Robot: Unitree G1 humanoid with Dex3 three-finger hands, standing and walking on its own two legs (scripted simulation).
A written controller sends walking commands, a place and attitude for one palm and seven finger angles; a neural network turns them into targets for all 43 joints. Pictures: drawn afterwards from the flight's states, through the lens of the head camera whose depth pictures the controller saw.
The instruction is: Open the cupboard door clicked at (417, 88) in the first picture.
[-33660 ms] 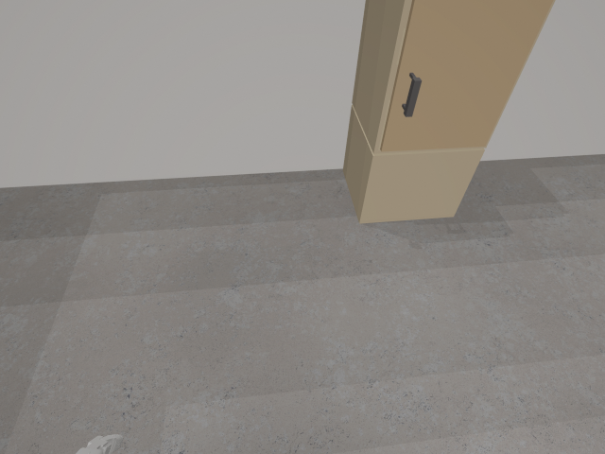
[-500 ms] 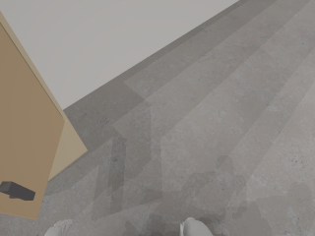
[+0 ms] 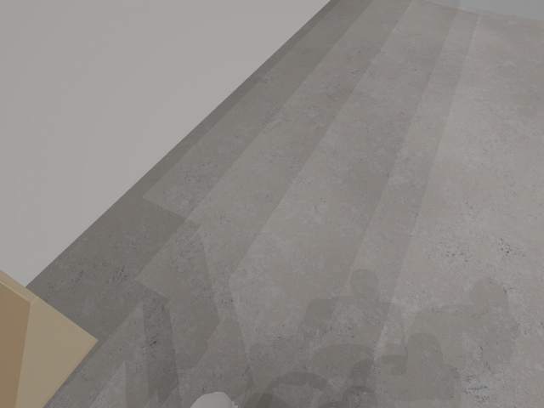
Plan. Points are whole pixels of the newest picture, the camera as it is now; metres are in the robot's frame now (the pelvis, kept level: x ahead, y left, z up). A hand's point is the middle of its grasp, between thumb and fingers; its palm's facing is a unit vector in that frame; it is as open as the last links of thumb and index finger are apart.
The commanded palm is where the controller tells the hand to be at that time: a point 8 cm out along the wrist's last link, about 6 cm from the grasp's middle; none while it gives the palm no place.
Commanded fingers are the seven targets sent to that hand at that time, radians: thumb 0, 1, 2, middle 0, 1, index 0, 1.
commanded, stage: walk to a spot facing it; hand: left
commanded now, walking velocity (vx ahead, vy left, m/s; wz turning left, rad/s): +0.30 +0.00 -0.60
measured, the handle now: out of the picture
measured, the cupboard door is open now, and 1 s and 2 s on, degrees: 45 45 45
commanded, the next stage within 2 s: turn to face it in 1.12 s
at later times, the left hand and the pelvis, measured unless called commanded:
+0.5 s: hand (224, 294) +0.35 +0.13 -0.18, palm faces -0.37 -0.91 -0.16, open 7.4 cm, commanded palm none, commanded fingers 0.00 0.90 0.90 -0.20 -0.30 -0.20 -0.30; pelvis +0.17 -0.01 -0.01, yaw -19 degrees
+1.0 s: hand (286, 255) +0.44 +0.00 -0.16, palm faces -0.39 -0.88 -0.26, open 7.3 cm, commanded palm none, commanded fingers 0.00 0.90 0.90 -0.20 -0.30 -0.20 -0.30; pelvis +0.38 -0.17 +0.00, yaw -30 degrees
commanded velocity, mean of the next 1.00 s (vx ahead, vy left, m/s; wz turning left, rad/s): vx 0.34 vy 0.00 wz -0.40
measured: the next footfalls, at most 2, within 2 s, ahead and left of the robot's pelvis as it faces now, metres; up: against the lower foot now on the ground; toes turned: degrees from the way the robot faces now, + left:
left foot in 0.12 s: +0.09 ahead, +0.14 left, +0.00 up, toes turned -2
right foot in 0.58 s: +0.30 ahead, -0.13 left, +0.00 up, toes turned -29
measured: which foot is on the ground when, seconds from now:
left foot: up 0.00-0.10, down 0.12-0.56, up 0.58-1.00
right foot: down 0.00-0.10, up 0.12-0.56, down 0.58-1.00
